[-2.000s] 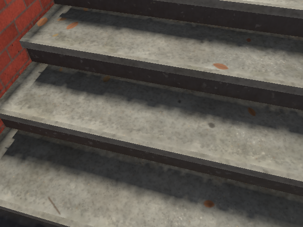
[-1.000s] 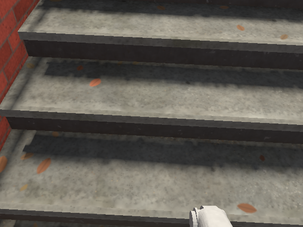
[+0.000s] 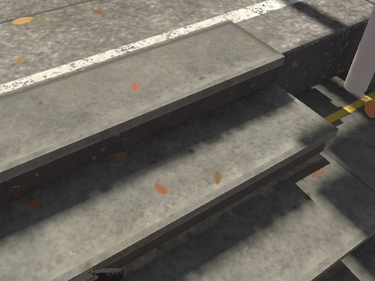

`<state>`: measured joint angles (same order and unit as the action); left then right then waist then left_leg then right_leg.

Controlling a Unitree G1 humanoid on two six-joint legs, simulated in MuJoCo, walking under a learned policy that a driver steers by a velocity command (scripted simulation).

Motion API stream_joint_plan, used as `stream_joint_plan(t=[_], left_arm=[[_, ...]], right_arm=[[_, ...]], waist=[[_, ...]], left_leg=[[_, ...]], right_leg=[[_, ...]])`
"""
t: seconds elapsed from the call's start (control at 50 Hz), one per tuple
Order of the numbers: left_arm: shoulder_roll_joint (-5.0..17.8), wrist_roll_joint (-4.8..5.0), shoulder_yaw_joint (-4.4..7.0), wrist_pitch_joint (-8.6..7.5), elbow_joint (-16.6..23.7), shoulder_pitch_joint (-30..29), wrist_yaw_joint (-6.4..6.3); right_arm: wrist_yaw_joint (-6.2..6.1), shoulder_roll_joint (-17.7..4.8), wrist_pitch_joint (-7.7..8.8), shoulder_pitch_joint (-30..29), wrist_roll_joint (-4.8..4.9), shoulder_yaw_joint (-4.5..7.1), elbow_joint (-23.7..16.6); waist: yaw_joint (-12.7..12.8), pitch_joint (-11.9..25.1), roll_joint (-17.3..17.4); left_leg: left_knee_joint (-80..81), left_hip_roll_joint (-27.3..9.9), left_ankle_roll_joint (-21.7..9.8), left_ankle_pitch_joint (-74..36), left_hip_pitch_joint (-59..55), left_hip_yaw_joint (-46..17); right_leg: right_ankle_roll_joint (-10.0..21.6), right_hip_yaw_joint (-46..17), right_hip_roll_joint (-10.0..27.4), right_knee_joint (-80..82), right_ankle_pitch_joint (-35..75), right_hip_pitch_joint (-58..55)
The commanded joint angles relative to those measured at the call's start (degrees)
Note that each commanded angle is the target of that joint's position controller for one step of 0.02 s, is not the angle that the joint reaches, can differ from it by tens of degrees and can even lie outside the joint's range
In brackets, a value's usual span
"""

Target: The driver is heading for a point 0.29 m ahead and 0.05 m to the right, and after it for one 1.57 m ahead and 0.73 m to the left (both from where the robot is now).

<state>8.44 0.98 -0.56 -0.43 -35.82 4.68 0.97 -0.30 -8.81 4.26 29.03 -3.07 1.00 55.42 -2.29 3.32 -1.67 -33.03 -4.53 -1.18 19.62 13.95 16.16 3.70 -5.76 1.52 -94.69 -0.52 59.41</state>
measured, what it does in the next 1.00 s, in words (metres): climbs, turning left: right foot, then left foot 0.15 m higher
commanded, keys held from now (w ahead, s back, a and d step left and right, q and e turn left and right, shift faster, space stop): w+e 0.08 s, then q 0.92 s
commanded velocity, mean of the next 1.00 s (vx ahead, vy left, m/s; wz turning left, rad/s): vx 0.16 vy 0.00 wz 0.22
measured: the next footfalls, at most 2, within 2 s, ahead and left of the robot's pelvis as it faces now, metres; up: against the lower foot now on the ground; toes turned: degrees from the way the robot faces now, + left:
right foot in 0.26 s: +0.25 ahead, -0.19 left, +0.00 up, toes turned -9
left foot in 0.64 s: +0.40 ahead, +0.05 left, +0.15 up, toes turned +8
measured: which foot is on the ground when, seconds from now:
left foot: down 0.00-0.26, up 0.28-0.62, down 0.64-1.00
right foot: up 0.00-0.24, down 0.26-0.64, up 0.66-1.00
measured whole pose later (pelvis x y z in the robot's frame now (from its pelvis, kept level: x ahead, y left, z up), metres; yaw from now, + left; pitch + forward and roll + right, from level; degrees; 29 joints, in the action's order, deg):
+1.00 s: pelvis +0.34 -0.01 +0.14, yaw +19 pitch +3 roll -3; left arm 9.7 -0.8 -1.1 0.1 -34.0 6.9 -2.9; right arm -4.1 -11.7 -3.7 15.7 -0.2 1.1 35.9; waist -1.2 -0.1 -1.6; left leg -38.4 7.7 -5.7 15.3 25.2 -8.0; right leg -5.4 -3.7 0.1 -80.4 -12.7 47.2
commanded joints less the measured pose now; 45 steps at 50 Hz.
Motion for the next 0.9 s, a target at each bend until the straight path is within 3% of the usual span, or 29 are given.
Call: stream_joint_plan(t=[0.02, 0.08, 0.14, 0.18, 0.22, 0.24, 0.26, 0.28, 0.3, 0.32, 0.34, 0.36, 0.4, 0.44, 0.48, 0.5, 0.52, 0.54, 0.58, 0.62, 0.64, 0.66, 0.68, 0.7, 0.72, 0.74, 0.76, 0.82, 0.9], left_arm=[[3.0, 0.39, 1.28, 0.24, 2.0, 1.4, -1.16], [2.7, 0.76, 1.75, 0.78, 3.4, -5.7, -0.58], [-0.1, 1.09, 1.25, 1.16, 3.9, -9.9, 0.83], [-0.2, 0.19, 1.97, 0.57, 3.0, -9.2, 1.4], [3.0, -0.49, 3.96, -1.49, -0.4, 0.2, 1.48], [6.4, -1.24, 5.8, -1.81, -3.5, 8.5, 1.14], [10.4, -2.53, 7.46, -1.23, -7.1, 18.1, -0.24], [17.0, -5.42, 7.71, -0.33, -9.5, 23.5, -1.78], [18.1, -7.03, 7.11, 0.27, -9.4, 27.9, -2.71], [15.5, -6.32, 6.78, 0.84, -11.1, 27.9, -2.12], [12.3, -3.57, 6.03, 1.5, -12.9, 23.8, -1.61], [6.1, -1.55, 4.24, 1.98, -13.5, 18.9, -1.39], [2.6, -0.9, 2.9, 2.05, -15.7, 13.9, -1.25], [3.9, -1.59, 2.28, 2.14, -15.4, 8.1, -2.04], [8.7, -4.53, 2.27, 2.48, -12.5, 0.6, -3.28], [11.8, -4.61, 2.78, 2.24, -11.6, -0.8, -3.93], [12.8, -4.52, 3.07, 1.54, -10.8, -1.9, -4.33], [15.4, -3.83, 3.9, 0.55, -11.3, 0.7, -4.41], [19.3, -2.19, 4.91, 0.15, -10.7, 1.7, -4.69], [20.5, 0.72, 5.46, 1.1, -9.7, 1.8, -4.58], [18.4, 1.56, 5.06, 1.67, -8.9, 3.8, -4.71], [16.0, 0.1, 4.69, 1.29, -6.9, 6.2, -4.57], [10.5, -3.21, 3.67, 0.82, -5.3, 8.2, -2.16], [10.0, -1.6, 3.95, -0.09, -6.2, 9.5, -0.18], [8.3, -0.55, 3.56, -0.04, -3.6, 4.9, 0.36], [6.4, -1.08, 2.74, -0.17, -1.9, 2.4, -0.36], [5.8, -1.85, 2.36, -0.35, -1.4, 4.4, -1.38], [5.5, -2.19, 1.97, -1.28, 0.7, 6.6, -1.79], [4.4, -2.95, 0.82, -1.56, 4.6, 3.0, -3.03]], right_arm=[[-1.41, -8.0, 2.14, -4.9, -0.02, 1.54, -7.0], [-2.49, -7.2, 0.77, -0.7, 0.54, 1.48, -7.5], [-3.08, -6.6, -0.82, -1.3, 1.82, 1.23, -7.6], [-2.87, -10.1, -1.35, -0.6, 3.3, 2.03, -5.6], [-2.37, -12.3, -2.44, 2.2, 5.18, 2.5, -3.0], [-2.43, -13.9, -1.55, 0.4, 6.27, 2.89, -2.9], [-1.84, -12.0, 0.19, -6.0, 6.18, 2.13, -4.6], [-0.13, -2.7, 1.89, -5.5, 2.47, 0.14, -6.3], [1.21, -0.9, 3.87, 0.7, 4.07, 0.14, -2.4], [1.85, -3.6, 3.78, -5.3, 6.01, 1.64, -2.7], [1.35, -1.7, 2.42, -11.6, 6.45, 1.27, -5.9], [0.63, 0.7, 0.72, -17.3, 6.17, 0.3, -8.5], [0.35, 4.4, -2.86, -17.8, 6.02, -1.34, -11.8], [-0.47, 5.1, -4.48, -20.6, 5.75, -2.94, -18.1], [-2.03, 1.6, -3.91, -21.3, 3.47, -3.27, -22.5], [-2.57, 0.5, -3.54, -22.8, 2.11, -2.91, -24.1], [-2.89, -1.1, -3.68, -20.8, 2.25, -2.47, -22.7], [-3.2, -1.3, -3.96, -21.6, 2.27, -2.32, -22.9], [-3.67, -4.1, -4.99, -15.7, 1.93, -0.85, -21.5], [-2.56, -6.0, -5.3, -11.3, 1.06, 0.0, -21.6], [-1.45, -8.7, -5.22, -11.1, 1.67, 1.31, -21.9], [-0.97, -17.0, -5.46, -10.8, 1.7, 3.69, -22.9], [-1.73, -21.4, -6.18, -13.3, -0.56, 4.4, -24.4], [-1.06, -18.9, -5.36, -19.8, -2.23, 2.99, -26.4], [-0.41, -12.6, -4.5, -22.3, -0.31, 1.16, -25.8], [0.2, -9.0, -3.85, -22.2, 2.23, 0.52, -23.1], [0.27, -8.2, -3.6, -22.9, 2.98, 0.65, -21.2], [-0.4, -7.1, -3.01, -20.9, 2.61, 0.9, -20.6], [-1.91, -9.3, -4.56, -15.2, 3.05, 1.68, -21.0]], waist=[[2.2, -4.0, 4.7], [-1.9, -5.7, 4.7], [-4.1, -9.4, 6.8], [-3.2, -9.7, 9.8], [1.7, -4.0, 9.0], [6.3, -1.1, 12.5], [11.6, 2.5, 14.3], [8.0, 10.9, -4.1], [9.7, 25.0, -5.8], [10.9, 22.6, -4.0], [8.7, 15.8, -5.0], [7.5, 9.7, -5.1], [2.8, 0.9, -4.2], [-1.6, -5.7, -5.3], [-5.6, -6.1, -6.0], [-6.0, -4.2, -7.6], [-6.1, -2.4, -7.4], [-5.2, -1.7, -8.7], [-6.5, 3.6, -8.1], [-6.9, 8.9, -10.2], [-6.4, 10.5, -8.5], [-4.9, 9.8, 7.9], [-0.5, 16.9, 22.7], [0.9, 15.6, 13.6], [1.9, 6.4, 8.4], [3.6, -3.0, 4.3], [6.0, -5.6, 3.8], [6.2, -2.4, 3.5], [4.0, 2.7, 5.3]], left_leg=[[19.0, -15.2, -7.3, -6.7, -2.5, -11.1], [19.9, -16.0, -6.4, -7.5, -11.6, -8.1], [22.4, -14.6, -6.7, -21.5, -10.7, -5.4], [19.6, -14.3, -7.3, -53.9, -10.7, -5.5], [3.6, -8.6, -6.4, -79.4, -16.0, -3.3], [-4.6, -7.6, -4.0, -75.7, -11.7, -6.3], [-16.1, -4.5, -1.4, -56.4, 1.0, -8.0], [-46.6, 4.3, 2.7, 19.2, 27.5, -9.9], [-69.1, 5.1, 2.3, 21.4, 32.9, -26.8], [-81.9, 4.6, 2.2, 19.2, 39.1, -25.7], [-87.2, 3.9, 1.8, 17.9, 47.5, -21.0], [-92.7, 3.6, 1.3, 18.0, 54.1, -18.8], [-98.5, 3.2, -0.3, 16.6, 54.8, -19.5], [-94.3, 2.7, -0.8, 10.2, 56.3, -19.4], [-73.0, 2.7, 1.6, 2.5, 43.5, -14.6], [-66.4, 1.6, 2.6, 0.6, 37.2, -13.3], [-59.9, 2.2, 2.6, -1.3, 28.9, -9.8], [-57.3, 2.2, 1.8, -0.1, 24.8, -8.3], [-51.1, 4.2, -0.7, 5.2, 21.2, -7.5], [-36.7, 7.1, -4.0, 8.7, 18.6, -8.2], [-25.1, 9.2, -6.2, 7.8, 13.8, -12.9], [-12.6, 1.6, -11.9, -16.1, 3.4, -36.6], [9.6, -7.8, -20.2, -16.5, -3.1, -69.0], [14.9, -13.1, -20.6, -8.9, 4.7, -72.6], [11.9, -9.4, -16.9, 2.4, 14.4, -64.0], [8.7, -5.4, -12.6, 10.5, 20.9, -54.0], [6.1, -2.2, -9.7, 13.7, 23.9, -45.9], [3.5, 1.4, -8.4, 2.2, 18.6, -40.3], [2.1, 3.1, -6.1, -14.0, 4.7, -37.0]], right_leg=[[-2.4, -1.4, 3.4, 5.9, 4.0, 2.2], [-2.5, 2.7, 4.6, 18.0, 3.8, 3.5], [-2.3, 9.8, 4.0, 38.8, -0.4, -11.2], [-1.9, 15.5, -1.3, 49.2, -3.6, -24.6], [-0.3, 22.4, -8.5, 61.9, -3.3, -37.9], [1.8, 15.9, -5.9, 75.5, 13.2, -51.1], [3.5, 8.6, 0.4, 80.9, 27.6, -67.7], [8.6, -6.0, 18.8, 62.2, 84.1, -91.5], [17.2, -12.9, 30.1, 61.4, 93.4, -91.9], [18.9, -9.8, 27.7, 66.7, 71.4, -86.9], [14.8, -5.9, 23.7, 69.7, 46.1, -81.9], [10.4, -2.4, 21.0, 72.5, 28.4, -76.4], [6.1, 1.6, 20.4, 79.4, 5.3, -61.4], [2.6, 6.8, 19.1, 81.9, -2.2, -48.2], [3.0, 17.2, 13.7, 85.9, 6.3, -33.5], [3.1, 19.1, 12.8, 87.2, 12.2, -32.7], [3.4, 22.5, 11.5, 88.8, 14.4, -30.9], [4.6, 21.1, 13.1, 90.6, 20.6, -32.5], [5.6, 21.1, 15.4, 81.9, 59.4, -47.5], [5.9, 19.3, 18.4, 68.7, 80.2, -61.5], [4.6, 18.0, 16.3, 58.5, 75.4, -62.3], [-0.3, 15.5, 9.9, 37.5, 35.4, -45.4], [-5.4, 4.0, -5.7, 13.3, -21.1, -28.0], [-5.2, -4.6, -6.9, -6.0, -24.6, -24.1], [-4.2, -4.1, -5.1, -10.2, -22.2, -19.5], [-3.2, -2.4, -2.7, -8.3, -19.1, -15.1], [-2.7, -0.9, -0.8, -6.7, -15.3, -14.4], [-2.1, 1.6, -1.6, -10.5, -9.0, -12.5], [-5.2, 1.3, -1.1, 3.0, -6.1, -7.2]])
